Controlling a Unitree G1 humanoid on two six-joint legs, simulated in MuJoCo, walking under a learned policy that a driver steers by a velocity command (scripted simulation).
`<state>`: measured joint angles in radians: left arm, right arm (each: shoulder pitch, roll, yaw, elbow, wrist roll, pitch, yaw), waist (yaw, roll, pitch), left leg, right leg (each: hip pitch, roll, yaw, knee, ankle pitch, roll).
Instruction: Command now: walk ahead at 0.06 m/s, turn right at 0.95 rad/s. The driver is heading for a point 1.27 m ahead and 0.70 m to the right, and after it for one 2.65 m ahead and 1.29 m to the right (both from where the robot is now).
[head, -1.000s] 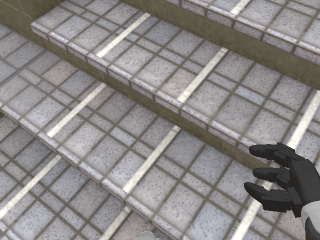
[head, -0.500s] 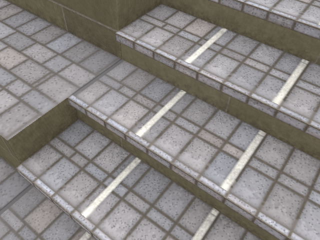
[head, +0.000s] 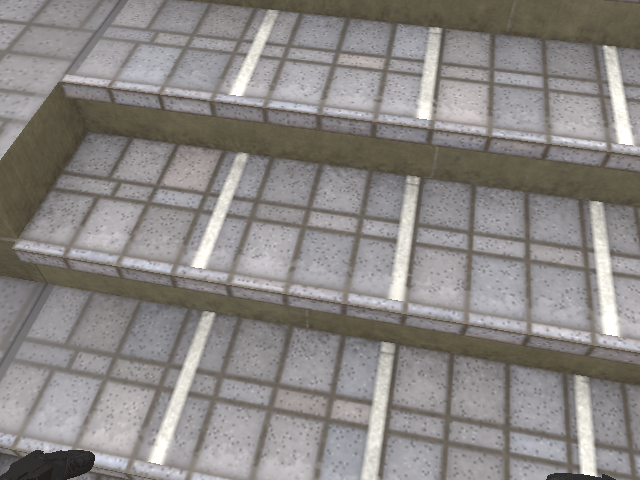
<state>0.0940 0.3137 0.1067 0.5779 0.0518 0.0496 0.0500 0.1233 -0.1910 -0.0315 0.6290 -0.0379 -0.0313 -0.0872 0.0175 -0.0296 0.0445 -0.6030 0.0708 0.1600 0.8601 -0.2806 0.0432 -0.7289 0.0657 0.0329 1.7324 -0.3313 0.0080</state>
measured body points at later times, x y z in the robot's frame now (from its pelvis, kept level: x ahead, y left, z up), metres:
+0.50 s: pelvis +0.08 -0.03 +0.03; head +0.11 -0.05 +0.48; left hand +0.34 +0.15 -0.05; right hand +0.16 -0.33 -0.05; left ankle +0.14 +0.09 -0.61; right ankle +0.08 -0.13 -0.69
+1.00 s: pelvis +0.13 -0.03 +0.06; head +0.16 -0.02 +0.51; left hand +0.42 -0.01 -0.05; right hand -0.04 -0.25 -0.04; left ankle +0.18 +0.05 -0.69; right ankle +0.06 -0.12 -0.62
